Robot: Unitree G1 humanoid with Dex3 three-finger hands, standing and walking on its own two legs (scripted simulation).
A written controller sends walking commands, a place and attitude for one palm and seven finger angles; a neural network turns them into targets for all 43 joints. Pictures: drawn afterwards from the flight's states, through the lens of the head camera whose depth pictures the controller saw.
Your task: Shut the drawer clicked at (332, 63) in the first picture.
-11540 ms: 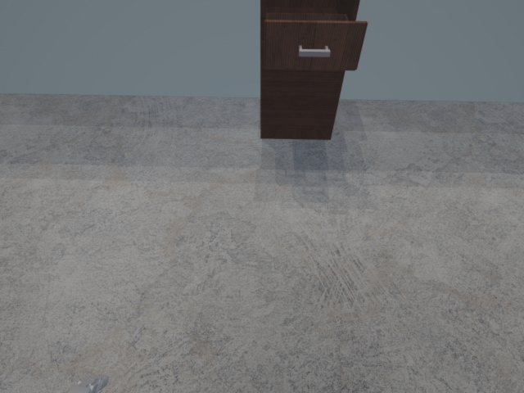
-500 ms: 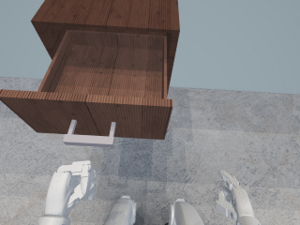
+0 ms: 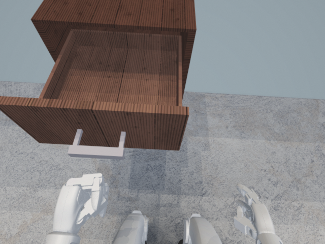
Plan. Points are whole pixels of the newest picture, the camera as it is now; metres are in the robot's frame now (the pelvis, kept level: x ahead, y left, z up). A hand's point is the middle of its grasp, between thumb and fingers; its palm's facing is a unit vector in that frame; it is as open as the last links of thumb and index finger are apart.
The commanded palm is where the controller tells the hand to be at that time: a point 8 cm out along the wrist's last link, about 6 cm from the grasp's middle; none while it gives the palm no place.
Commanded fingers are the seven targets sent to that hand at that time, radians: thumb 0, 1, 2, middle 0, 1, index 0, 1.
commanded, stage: push the drawer shut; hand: left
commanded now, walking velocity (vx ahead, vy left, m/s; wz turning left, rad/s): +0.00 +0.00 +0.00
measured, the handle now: (99, 143) +0.33 +0.17 +0.04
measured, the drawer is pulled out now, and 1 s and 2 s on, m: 0.26 0.20 0.08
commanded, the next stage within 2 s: none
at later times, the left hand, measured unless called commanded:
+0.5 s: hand (107, 179) +0.25 +0.14 +0.04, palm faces -0.03 -1.00 -0.03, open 3.2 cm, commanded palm +0.25 +0.19 +0.04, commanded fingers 0.00 0.90 0.90 -1.40 -1.60 -1.40 -1.60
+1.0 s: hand (112, 151) +0.32 +0.14 +0.04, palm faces -0.04 -1.00 -0.04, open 3.1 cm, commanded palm +0.31 +0.19 +0.04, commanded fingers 0.00 0.90 0.90 -1.40 -1.60 -1.40 -1.60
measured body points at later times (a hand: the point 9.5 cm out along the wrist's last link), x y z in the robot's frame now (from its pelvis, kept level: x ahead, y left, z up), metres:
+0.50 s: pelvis +0.00 +0.00 +0.01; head +0.11 +0.01 +0.44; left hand +0.25 +0.19 +0.04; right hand +0.18 -0.23 -0.08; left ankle +0.01 +0.10 -0.61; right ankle +0.02 -0.11 -0.61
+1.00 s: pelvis -0.01 +0.00 +0.01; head +0.09 +0.02 +0.45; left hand +0.31 +0.19 +0.04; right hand +0.16 -0.23 -0.09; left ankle +0.01 +0.10 -0.61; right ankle +0.02 -0.11 -0.61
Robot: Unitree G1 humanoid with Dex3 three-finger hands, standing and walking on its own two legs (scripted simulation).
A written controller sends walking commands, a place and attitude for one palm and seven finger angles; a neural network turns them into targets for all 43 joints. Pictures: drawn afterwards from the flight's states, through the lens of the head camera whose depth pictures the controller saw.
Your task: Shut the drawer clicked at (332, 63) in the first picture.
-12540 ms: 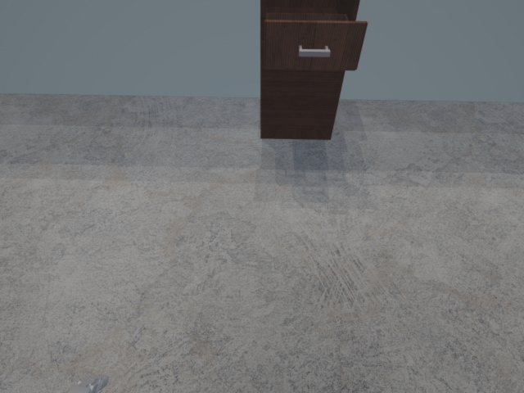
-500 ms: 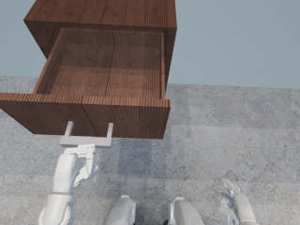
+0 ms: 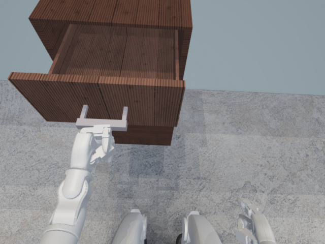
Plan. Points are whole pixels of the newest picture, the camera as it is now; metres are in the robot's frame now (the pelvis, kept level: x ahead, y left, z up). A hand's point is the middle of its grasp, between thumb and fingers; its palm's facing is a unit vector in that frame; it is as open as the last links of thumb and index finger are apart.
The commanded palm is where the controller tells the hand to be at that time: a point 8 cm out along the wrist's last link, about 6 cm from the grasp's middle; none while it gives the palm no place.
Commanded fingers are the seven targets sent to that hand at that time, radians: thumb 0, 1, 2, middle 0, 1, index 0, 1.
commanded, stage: push the drawer shut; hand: left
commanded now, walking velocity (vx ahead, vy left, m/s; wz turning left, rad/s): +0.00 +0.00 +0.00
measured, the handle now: (103, 117) +0.41 +0.16 +0.03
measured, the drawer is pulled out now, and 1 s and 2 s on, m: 0.20 0.08 0.00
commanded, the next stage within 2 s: none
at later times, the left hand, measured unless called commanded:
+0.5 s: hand (116, 127) +0.39 +0.13 +0.02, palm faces -0.02 -1.00 -0.05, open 3.1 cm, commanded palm +0.38 +0.18 +0.03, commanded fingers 0.00 0.90 0.90 -1.40 -1.60 -1.40 -1.60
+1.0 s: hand (120, 105) +0.45 +0.13 +0.03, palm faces +0.00 -1.00 -0.05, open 3.2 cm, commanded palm +0.44 +0.18 +0.03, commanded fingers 0.00 0.90 0.90 -1.40 -1.60 -1.40 -1.60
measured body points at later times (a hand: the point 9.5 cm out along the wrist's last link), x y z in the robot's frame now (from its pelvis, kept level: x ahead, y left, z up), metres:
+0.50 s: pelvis +0.00 +0.00 +0.00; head +0.12 +0.01 +0.44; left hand +0.38 +0.18 +0.03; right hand +0.13 -0.25 -0.11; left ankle +0.02 +0.09 -0.62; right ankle +0.03 -0.11 -0.62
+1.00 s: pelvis +0.00 +0.00 +0.00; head +0.13 +0.00 +0.43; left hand +0.44 +0.18 +0.03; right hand +0.07 -0.27 -0.12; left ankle +0.02 +0.09 -0.62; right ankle +0.03 -0.11 -0.62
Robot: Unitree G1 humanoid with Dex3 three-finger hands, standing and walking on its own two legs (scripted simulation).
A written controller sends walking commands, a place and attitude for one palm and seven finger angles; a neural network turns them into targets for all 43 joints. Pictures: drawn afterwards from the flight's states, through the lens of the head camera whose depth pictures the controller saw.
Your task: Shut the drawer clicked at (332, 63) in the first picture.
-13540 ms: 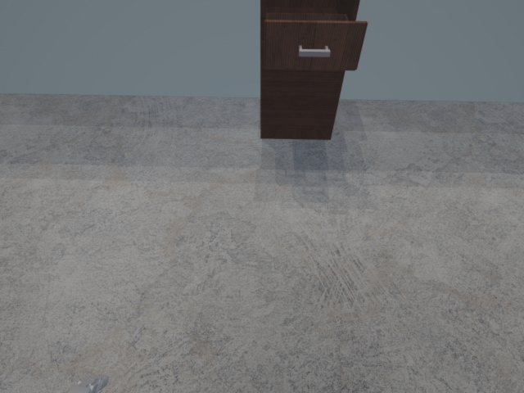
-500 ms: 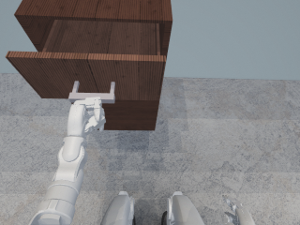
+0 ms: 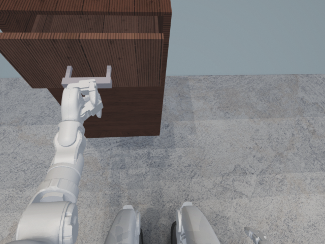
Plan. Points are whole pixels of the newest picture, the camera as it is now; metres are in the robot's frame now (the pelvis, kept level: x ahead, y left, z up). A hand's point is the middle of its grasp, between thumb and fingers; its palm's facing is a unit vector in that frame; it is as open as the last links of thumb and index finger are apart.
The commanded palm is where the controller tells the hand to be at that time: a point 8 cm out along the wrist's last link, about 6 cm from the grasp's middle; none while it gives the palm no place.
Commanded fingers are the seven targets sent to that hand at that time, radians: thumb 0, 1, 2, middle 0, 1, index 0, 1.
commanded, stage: push the drawer shut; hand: left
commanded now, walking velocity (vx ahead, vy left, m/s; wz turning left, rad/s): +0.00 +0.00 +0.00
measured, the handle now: (88, 76) +0.52 +0.18 +0.03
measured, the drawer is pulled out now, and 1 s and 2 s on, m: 0.08 0.00 0.00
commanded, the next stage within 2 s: pull the fist back off the drawer in 1.06 s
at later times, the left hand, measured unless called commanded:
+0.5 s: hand (100, 80) +0.51 +0.15 +0.03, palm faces +0.01 -1.00 -0.04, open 3.2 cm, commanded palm +0.50 +0.19 +0.03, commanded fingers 0.00 0.90 0.90 -1.40 -1.60 -1.40 -1.60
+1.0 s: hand (97, 75) +0.54 +0.16 +0.02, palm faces +0.01 -1.00 -0.05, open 2.8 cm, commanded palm +0.56 +0.18 +0.03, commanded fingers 0.00 0.90 0.90 -1.40 -1.60 -1.40 -1.60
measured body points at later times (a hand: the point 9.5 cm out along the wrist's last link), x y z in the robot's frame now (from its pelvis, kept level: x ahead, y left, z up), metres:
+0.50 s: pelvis +0.00 +0.01 -0.01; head +0.16 +0.02 +0.41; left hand +0.51 +0.20 +0.03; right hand +0.02 -0.26 -0.13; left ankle +0.02 +0.10 -0.63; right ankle +0.03 -0.11 -0.63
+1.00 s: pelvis -0.02 +0.01 -0.02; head +0.16 +0.05 +0.39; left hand +0.53 +0.21 +0.03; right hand -0.01 -0.25 -0.13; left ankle +0.02 +0.10 -0.63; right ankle +0.03 -0.11 -0.63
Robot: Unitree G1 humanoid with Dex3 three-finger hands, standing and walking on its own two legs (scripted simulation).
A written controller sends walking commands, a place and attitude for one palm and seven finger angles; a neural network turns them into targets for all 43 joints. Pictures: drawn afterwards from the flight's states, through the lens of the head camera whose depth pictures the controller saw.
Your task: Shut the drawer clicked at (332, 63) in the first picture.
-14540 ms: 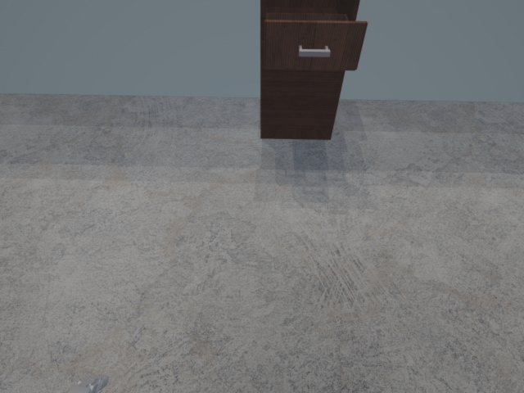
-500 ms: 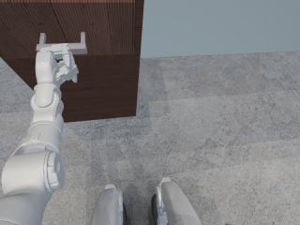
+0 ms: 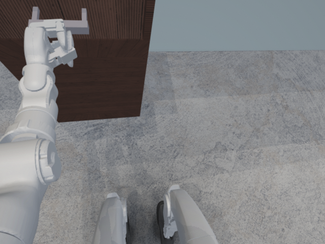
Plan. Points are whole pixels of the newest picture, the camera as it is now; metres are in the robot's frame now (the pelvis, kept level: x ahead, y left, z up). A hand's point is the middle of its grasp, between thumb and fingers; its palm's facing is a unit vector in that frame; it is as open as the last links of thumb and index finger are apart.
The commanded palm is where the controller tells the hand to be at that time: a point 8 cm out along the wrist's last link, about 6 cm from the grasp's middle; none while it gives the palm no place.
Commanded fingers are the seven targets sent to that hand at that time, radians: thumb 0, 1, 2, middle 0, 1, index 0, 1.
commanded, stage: push the drawer shut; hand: left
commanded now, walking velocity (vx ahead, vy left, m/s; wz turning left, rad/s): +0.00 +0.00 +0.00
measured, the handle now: (60, 19) +0.62 +0.18 +0.06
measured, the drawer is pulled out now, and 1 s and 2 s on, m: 0.00 0.00 0.00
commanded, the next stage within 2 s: pull the fist back off the drawer in 0.06 s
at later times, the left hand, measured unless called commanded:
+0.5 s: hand (70, 47) +0.55 +0.16 +0.05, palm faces +0.03 -1.00 -0.06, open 2.9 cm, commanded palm +0.56 +0.17 +0.06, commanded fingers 0.00 0.90 0.90 -1.40 -1.60 -1.40 -1.60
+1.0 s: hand (76, 50) +0.55 +0.14 +0.05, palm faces +0.03 -1.00 -0.04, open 3.0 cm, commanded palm +0.50 +0.18 +0.07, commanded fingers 0.00 0.90 0.90 -1.40 -1.60 -1.40 -1.60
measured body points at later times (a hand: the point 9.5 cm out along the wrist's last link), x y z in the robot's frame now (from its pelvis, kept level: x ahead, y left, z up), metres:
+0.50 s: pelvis -0.02 +0.00 -0.01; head +0.17 +0.05 +0.40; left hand +0.55 +0.21 +0.05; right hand -0.02 -0.26 -0.11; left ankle +0.04 +0.09 -0.60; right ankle +0.05 -0.12 -0.60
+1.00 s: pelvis +0.02 +0.00 +0.01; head +0.19 +0.03 +0.43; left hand +0.54 +0.20 +0.05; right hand +0.04 -0.25 -0.10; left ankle +0.04 +0.09 -0.60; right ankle +0.05 -0.12 -0.60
